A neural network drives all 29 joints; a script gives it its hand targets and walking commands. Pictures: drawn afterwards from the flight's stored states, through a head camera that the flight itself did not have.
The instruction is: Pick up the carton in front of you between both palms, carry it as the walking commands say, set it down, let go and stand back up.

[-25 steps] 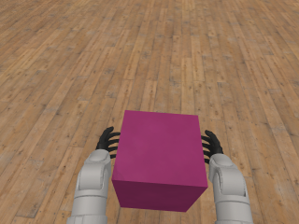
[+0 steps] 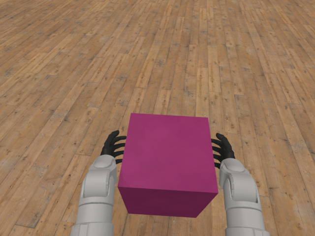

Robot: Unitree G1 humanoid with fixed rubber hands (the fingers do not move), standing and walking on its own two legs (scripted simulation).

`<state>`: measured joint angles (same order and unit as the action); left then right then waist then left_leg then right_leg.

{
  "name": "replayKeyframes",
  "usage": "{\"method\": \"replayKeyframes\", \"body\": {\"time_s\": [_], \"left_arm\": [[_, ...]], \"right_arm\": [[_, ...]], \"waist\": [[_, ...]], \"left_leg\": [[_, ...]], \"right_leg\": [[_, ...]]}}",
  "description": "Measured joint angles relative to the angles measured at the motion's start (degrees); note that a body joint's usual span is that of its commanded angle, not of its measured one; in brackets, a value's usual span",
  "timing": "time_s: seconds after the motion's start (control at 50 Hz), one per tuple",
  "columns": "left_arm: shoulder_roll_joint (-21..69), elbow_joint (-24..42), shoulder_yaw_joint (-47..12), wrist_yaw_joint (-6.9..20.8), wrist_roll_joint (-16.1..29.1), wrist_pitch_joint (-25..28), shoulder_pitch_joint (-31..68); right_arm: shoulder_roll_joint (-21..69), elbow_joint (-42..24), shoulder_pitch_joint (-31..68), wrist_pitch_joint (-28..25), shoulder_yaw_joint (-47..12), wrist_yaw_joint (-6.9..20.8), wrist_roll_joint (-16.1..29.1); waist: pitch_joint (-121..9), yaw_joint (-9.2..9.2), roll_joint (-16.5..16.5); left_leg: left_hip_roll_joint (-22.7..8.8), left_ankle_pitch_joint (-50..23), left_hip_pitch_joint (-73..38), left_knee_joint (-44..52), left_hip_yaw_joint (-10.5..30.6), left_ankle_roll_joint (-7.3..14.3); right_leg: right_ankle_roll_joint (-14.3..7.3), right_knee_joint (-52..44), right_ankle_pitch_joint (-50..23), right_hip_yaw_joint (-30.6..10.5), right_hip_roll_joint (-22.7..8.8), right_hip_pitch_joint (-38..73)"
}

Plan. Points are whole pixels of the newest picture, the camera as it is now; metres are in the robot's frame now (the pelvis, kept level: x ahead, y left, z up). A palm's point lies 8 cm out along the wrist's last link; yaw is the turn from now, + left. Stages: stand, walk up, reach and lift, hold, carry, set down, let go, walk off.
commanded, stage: carry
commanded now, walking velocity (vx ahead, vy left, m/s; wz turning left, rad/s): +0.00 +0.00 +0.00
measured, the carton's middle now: (165, 168) +0.32 +0.00 -0.04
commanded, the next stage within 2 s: hold in 1.16 s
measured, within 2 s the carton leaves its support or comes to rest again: neither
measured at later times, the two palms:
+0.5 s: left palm (96, 176) +0.24 +0.17 +0.05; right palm (225, 182) +0.24 -0.13 +0.05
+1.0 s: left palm (92, 186) +0.22 +0.17 +0.05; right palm (226, 192) +0.22 -0.13 +0.05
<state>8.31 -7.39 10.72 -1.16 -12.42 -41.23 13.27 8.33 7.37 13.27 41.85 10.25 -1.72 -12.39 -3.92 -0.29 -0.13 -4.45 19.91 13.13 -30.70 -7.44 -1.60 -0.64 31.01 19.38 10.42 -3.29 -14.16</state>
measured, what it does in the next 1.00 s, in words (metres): shifts its weight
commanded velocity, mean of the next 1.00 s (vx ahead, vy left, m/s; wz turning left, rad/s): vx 0.00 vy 0.00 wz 0.00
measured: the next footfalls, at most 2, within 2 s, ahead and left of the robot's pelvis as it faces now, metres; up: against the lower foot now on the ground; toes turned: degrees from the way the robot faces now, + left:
none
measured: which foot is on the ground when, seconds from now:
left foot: down 0.00-1.00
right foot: down 0.00-1.00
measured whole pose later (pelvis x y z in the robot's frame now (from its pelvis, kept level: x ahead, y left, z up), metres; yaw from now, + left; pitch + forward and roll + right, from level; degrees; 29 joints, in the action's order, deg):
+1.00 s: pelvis -0.08 +0.02 +0.00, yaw +0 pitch +1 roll +0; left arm 8.7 -10.2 11.4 -1.2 -13.7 -42.4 15.0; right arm 8.5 10.1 14.0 42.2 11.6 -0.9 -14.1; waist -4.3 -0.2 0.1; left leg -2.9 12.4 17.0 -28.6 -8.6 1.2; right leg 0.0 28.2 11.0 10.2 -5.1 -17.7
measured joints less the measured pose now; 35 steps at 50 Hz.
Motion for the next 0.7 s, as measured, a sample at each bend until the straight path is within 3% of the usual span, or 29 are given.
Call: {"method": "replayKeyframes", "body": {"time_s": [0.46,0.7], "left_arm": [[0.7,-4.71,1.84,0.31,-2.02,-1.04,3.03],[0.44,-2.75,0.91,-0.02,-1.34,-1.6,1.97]], "right_arm": [[0.4,4.6,1.87,-0.01,2.74,1.01,-1.85],[0.19,3.18,0.98,0.21,1.66,0.96,-1.6]], "waist": [[-0.87,0.11,-0.19],[-0.11,-0.23,0.16]], "left_leg": [[1.45,-5.21,1.6,2.07,-0.97,2.17],[1.51,-6.54,3.16,1.93,-1.23,2.6]], "right_leg": [[0.69,-2.29,-5.78,-0.23,-1.5,-1.52],[0.65,-2.4,-7.34,-0.36,-1.69,-3.02]]}}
